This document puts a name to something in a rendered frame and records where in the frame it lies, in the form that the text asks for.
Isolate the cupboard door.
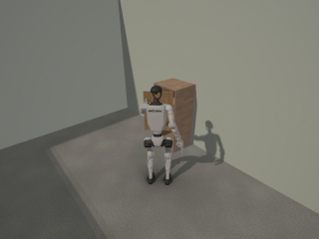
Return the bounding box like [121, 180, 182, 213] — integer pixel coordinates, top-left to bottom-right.
[143, 91, 173, 131]

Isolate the right robot hand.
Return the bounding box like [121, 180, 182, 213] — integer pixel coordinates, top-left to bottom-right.
[176, 140, 184, 153]

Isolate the robot torso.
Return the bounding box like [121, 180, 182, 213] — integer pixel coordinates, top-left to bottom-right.
[146, 102, 167, 147]

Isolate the right robot upper arm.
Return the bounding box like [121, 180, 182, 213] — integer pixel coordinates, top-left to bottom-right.
[164, 104, 175, 129]

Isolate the robot right forearm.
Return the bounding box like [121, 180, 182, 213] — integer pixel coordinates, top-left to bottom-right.
[171, 122, 182, 142]

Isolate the left robot shin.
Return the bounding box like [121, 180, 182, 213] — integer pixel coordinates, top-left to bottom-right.
[147, 151, 154, 178]

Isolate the left robot upper arm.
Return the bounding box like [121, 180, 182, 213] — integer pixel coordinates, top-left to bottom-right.
[141, 103, 148, 115]

